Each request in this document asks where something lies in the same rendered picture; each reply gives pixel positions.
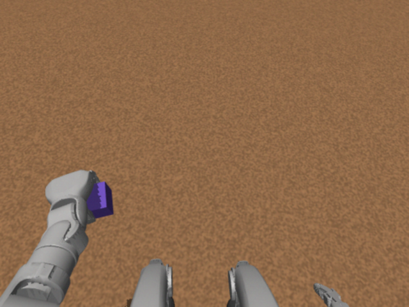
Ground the left robot hand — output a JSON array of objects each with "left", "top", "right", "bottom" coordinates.
[{"left": 45, "top": 170, "right": 100, "bottom": 224}]

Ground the left robot arm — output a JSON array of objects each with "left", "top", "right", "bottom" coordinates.
[{"left": 0, "top": 195, "right": 89, "bottom": 307}]

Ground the right robot hand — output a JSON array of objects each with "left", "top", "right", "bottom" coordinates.
[{"left": 314, "top": 283, "right": 349, "bottom": 307}]

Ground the small box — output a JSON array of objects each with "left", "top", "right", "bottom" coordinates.
[{"left": 86, "top": 182, "right": 114, "bottom": 219}]

